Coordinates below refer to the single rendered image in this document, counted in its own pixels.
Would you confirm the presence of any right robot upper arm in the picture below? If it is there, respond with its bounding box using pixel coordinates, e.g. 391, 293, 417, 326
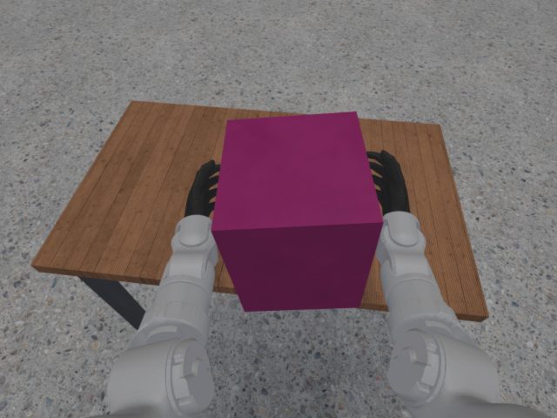
386, 327, 552, 418

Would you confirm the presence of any table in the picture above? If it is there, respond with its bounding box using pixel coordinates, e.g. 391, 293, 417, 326
30, 100, 489, 330

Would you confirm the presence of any robot left forearm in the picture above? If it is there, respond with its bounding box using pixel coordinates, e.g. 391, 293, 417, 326
107, 215, 218, 409

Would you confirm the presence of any carton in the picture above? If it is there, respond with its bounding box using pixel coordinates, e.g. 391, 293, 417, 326
211, 111, 384, 312

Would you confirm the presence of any robot left hand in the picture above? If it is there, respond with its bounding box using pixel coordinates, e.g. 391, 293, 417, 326
185, 160, 221, 217

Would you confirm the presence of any robot right hand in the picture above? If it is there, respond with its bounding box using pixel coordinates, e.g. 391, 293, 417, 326
366, 150, 410, 216

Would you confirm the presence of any robot right forearm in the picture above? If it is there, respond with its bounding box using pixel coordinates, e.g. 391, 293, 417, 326
375, 211, 500, 391

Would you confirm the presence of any left robot upper arm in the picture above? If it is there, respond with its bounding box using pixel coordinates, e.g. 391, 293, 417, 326
88, 336, 215, 418

